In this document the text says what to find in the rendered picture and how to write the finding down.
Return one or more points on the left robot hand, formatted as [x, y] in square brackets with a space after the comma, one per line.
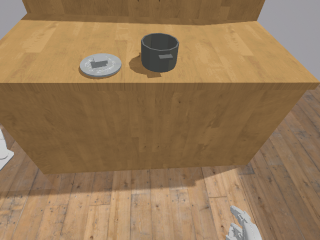
[5, 154]

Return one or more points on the table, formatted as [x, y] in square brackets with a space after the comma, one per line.
[231, 87]

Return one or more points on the lid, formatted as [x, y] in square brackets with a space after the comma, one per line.
[88, 67]

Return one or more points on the knob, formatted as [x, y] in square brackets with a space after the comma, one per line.
[100, 59]

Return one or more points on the pot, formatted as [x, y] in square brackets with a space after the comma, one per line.
[159, 52]

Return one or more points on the right robot hand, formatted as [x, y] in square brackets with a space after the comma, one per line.
[249, 230]

